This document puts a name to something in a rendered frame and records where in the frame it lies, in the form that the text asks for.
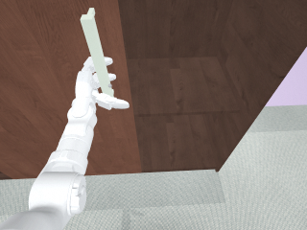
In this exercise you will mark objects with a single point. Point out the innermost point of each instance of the robot left forearm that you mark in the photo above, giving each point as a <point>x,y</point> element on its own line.
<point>75,142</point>

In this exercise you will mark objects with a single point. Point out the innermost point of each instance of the handle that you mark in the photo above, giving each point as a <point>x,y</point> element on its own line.
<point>95,48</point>

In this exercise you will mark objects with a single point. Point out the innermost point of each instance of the left robot hand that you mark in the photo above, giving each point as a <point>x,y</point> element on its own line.
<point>86,83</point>

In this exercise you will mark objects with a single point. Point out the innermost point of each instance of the robot left upper arm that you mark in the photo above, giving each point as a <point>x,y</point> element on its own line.
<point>56,198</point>

